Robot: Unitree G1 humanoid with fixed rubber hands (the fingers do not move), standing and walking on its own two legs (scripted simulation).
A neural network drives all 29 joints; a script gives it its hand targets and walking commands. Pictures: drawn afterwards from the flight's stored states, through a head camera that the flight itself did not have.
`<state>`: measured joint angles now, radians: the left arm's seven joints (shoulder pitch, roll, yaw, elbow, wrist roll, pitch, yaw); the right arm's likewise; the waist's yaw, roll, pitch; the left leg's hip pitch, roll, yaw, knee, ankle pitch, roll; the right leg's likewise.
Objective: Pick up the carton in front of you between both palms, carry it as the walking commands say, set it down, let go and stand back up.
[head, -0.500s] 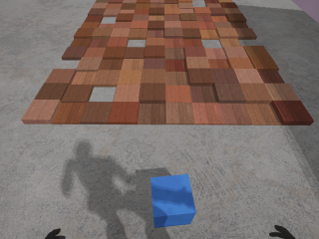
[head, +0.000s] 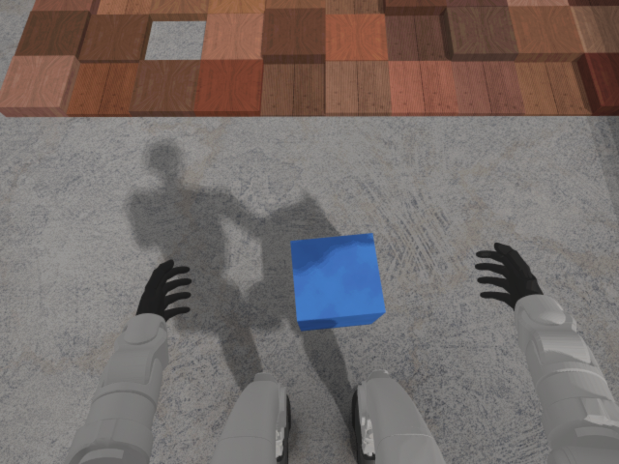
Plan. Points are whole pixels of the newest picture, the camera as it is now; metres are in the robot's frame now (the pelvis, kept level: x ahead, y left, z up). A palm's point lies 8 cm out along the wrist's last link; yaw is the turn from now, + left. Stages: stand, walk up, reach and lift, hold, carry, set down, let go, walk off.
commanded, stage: reach and lift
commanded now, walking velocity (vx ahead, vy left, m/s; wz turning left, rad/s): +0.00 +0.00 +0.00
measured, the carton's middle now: (334, 286) +0.43 -0.04 -0.59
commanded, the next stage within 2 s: none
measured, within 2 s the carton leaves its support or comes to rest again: neither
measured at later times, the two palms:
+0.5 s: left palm (230, 235) +0.43 +0.15 -0.16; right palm (456, 214) +0.46 -0.23 -0.16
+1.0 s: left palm (249, 273) +0.42 +0.16 -0.41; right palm (418, 264) +0.44 -0.23 -0.41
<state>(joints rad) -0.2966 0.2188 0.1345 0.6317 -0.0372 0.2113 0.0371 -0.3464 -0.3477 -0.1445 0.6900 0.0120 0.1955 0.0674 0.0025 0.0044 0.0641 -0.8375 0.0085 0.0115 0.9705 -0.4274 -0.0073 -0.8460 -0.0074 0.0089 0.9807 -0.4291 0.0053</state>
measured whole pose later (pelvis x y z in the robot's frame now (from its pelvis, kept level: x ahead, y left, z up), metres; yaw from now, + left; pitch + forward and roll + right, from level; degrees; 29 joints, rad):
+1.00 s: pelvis -0.08 +0.00 -0.25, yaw +2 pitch +48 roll +3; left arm -1.11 0.20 0.20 0.80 -0.14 0.08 0.19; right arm -1.21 -0.41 -0.13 0.98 0.15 0.06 -0.01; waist -0.01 0.02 0.05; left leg -2.16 -0.03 -0.01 1.86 -0.53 -0.04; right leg -2.18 0.01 0.04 1.88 -0.53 0.01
